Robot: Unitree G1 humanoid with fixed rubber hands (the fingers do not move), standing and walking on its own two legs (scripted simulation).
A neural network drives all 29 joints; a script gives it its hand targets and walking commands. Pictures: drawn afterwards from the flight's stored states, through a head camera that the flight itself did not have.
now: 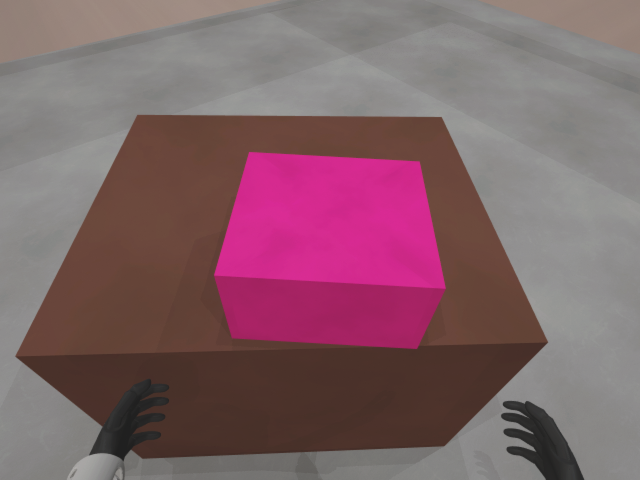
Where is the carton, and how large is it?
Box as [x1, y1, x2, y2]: [214, 152, 445, 348]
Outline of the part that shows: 249,152 214,274 231,336 234,338 416,348 445,288 419,161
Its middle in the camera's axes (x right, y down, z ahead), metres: +0.02 +0.01 +0.68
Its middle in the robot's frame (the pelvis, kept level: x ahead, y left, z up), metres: +0.49 +0.00 -0.04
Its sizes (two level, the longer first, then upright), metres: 0.310 0.280 0.175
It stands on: a pedestal, 0.65 m high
